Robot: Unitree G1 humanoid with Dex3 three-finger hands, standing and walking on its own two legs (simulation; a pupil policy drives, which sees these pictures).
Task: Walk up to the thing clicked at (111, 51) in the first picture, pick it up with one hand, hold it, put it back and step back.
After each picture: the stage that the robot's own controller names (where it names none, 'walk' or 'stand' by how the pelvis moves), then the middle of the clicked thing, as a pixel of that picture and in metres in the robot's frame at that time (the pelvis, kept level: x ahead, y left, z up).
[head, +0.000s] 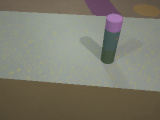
stand; (110, 41) +0.61 -0.10 +0.01
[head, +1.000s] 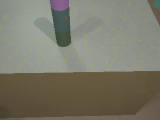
sink last; (61, 21) +0.61 +0.14 +0.04
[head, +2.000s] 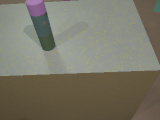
rise first; (42, 26) +0.62 +0.23 +0.05
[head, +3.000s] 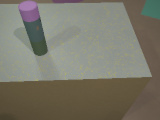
stand; (35, 31) +0.59 +0.25 +0.02
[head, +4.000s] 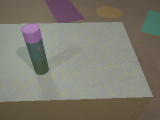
stand; (36, 51) +0.54 +0.24 +0.01
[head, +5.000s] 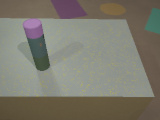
stand; (38, 47) +0.55 +0.23 +0.01
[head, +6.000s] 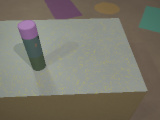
stand; (33, 48) +0.56 +0.25 +0.00
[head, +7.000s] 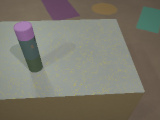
stand; (30, 49) +0.55 +0.27 +0.00
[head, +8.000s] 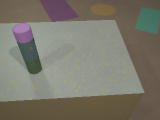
rise first; (29, 51) +0.54 +0.27 +0.00
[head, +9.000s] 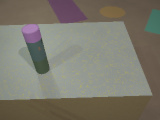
rise first; (37, 51) +0.54 +0.27 +0.01
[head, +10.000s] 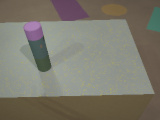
go down; (39, 49) +0.55 +0.26 +0.01
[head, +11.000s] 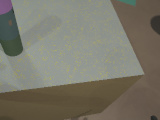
go down; (5, 26) +0.52 +0.25 +0.06
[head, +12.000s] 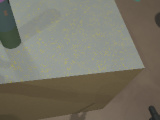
close in; (2, 17) +0.55 +0.25 +0.08
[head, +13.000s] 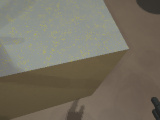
close; out of the picture +0.56 +0.28 +0.10
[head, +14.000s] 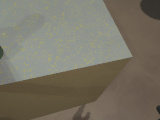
lift; out of the picture +0.48 +0.26 +0.09
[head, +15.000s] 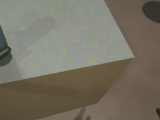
lift; out of the picture +0.48 +0.24 +0.09
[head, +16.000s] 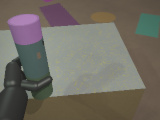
lift; (34, 61) +0.33 +0.16 +0.19
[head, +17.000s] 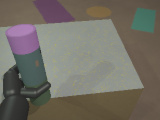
hold; (32, 69) +0.33 +0.17 +0.15
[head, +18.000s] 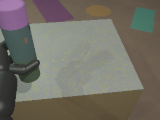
crouch; (21, 46) +0.38 +0.20 +0.19
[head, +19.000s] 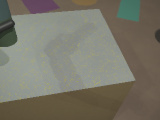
lower; out of the picture +0.49 +0.24 +0.24
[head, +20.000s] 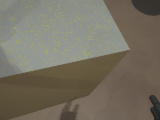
lower; out of the picture +0.53 +0.26 +0.10
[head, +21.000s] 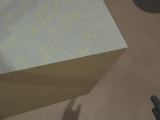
lower; out of the picture +0.53 +0.26 +0.11
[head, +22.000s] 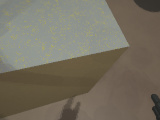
lower; out of the picture +0.53 +0.27 +0.11
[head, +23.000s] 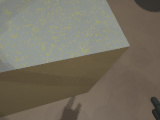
lower; out of the picture +0.54 +0.27 +0.11
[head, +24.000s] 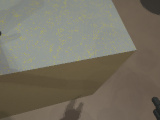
open; out of the picture +0.52 +0.26 +0.11
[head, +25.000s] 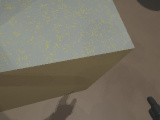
sink last; out of the picture +0.51 +0.27 +0.11
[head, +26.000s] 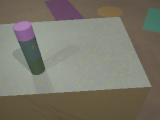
sink last; (31, 50) +0.53 +0.28 +0.05
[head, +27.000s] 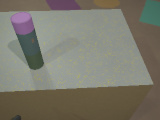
stand; (29, 44) +0.52 +0.26 +0.05
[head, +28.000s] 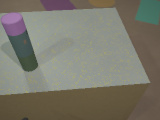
stand; (22, 45) +0.51 +0.27 +0.06
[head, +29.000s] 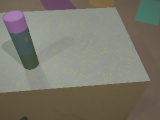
stand; (23, 43) +0.52 +0.27 +0.07
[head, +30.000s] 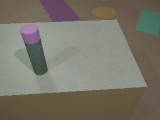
stand; (35, 52) +0.55 +0.25 +0.01
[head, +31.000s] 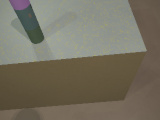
walk; (28, 19) +0.63 +0.29 +0.02
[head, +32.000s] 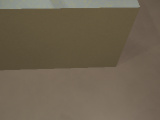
walk; out of the picture +0.98 +0.21 +0.04
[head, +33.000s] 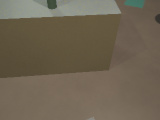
stand; out of the picture +1.15 +0.27 +0.02
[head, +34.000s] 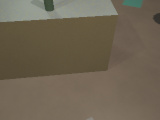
stand; out of the picture +1.15 +0.30 +0.00
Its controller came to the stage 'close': yes
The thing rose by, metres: 0.22
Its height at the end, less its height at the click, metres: +0.00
